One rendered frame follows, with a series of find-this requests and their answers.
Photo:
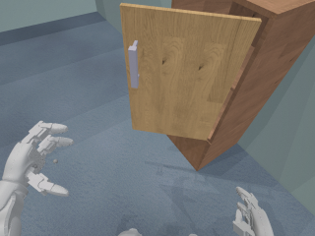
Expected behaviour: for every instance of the robot left hand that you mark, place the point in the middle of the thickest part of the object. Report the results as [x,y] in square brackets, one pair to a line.
[19,165]

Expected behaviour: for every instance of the handle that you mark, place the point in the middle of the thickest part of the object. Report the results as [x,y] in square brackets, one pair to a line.
[133,64]

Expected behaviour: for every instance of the robot right hand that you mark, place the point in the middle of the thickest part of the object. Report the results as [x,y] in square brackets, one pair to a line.
[257,222]

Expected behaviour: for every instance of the cupboard door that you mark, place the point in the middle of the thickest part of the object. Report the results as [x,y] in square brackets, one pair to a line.
[187,63]

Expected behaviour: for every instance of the robot left forearm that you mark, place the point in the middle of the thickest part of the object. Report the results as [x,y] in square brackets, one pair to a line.
[12,195]

